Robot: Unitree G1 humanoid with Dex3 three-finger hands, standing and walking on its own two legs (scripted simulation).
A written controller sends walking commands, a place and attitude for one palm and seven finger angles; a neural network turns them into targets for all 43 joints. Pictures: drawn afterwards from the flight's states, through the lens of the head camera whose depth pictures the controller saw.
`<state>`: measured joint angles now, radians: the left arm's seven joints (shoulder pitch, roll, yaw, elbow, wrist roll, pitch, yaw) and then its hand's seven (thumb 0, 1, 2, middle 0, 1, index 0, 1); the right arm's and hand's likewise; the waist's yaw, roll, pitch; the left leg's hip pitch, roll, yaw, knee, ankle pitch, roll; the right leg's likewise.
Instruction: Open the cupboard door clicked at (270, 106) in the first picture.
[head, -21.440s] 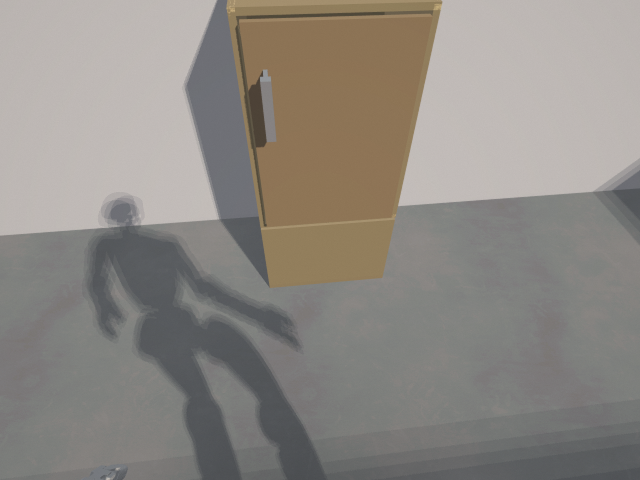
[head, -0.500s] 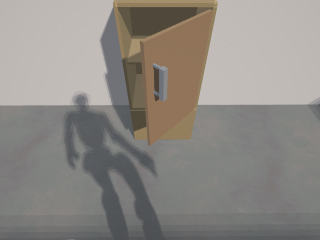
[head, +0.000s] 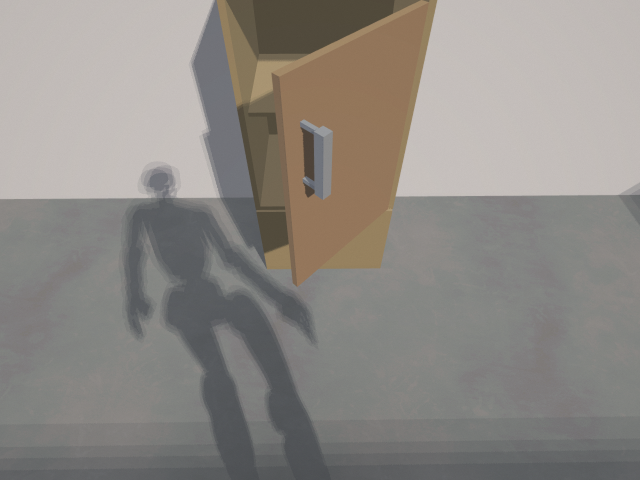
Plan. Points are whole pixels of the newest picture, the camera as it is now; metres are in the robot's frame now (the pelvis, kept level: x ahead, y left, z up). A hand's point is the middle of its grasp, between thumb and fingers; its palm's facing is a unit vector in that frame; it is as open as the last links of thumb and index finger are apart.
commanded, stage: look to check the result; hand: left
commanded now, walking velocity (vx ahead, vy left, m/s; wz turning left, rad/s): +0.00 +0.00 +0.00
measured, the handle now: (314, 160) +0.64 +0.05 +0.01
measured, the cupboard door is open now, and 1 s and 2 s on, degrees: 46 46 46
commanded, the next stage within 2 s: walk to a spot facing it in 0.08 s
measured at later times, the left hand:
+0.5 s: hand out of the picture +0.07 +0.20 -0.18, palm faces -0.09 -0.96 -0.26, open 7.4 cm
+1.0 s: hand out of the picture +0.09 +0.17 -0.17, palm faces -0.31 -0.91 -0.27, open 7.4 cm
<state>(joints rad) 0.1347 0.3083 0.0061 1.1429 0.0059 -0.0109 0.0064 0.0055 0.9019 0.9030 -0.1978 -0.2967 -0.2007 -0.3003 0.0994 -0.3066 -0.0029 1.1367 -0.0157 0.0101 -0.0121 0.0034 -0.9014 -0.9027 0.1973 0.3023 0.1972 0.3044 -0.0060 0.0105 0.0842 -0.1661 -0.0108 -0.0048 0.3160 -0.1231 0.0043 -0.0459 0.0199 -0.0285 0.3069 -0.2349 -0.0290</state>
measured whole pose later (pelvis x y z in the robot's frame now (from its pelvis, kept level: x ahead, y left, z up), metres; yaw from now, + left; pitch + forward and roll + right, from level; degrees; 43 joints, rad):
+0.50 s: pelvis +0.00 +0.00 -0.01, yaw -7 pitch -1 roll +1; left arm 0.20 0.24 0.04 1.05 0.01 0.05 0.00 0.00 0.90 0.90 -0.20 -0.30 -0.20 -0.30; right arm 0.14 -0.22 -0.03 1.03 -0.02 0.03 -0.04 0.00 -0.90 -0.90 0.20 0.30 0.20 0.30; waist 0.01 -0.01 0.08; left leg -0.23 0.04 0.11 0.49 -0.24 0.00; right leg -0.19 0.05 0.08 0.55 -0.34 -0.04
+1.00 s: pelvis -0.01 -0.02 +0.00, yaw -24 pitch +2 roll +3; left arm 0.26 0.21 0.08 0.96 0.02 0.04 0.01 0.01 0.90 0.90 -0.20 -0.30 -0.20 -0.30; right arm 0.06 -0.21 -0.06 0.91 0.00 0.05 -0.04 0.00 -0.90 -0.90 0.19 0.30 0.19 0.30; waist 0.05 -0.04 0.09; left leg -0.37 0.00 -0.03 0.78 -0.43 -0.05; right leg -0.26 0.11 0.22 0.46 -0.22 -0.06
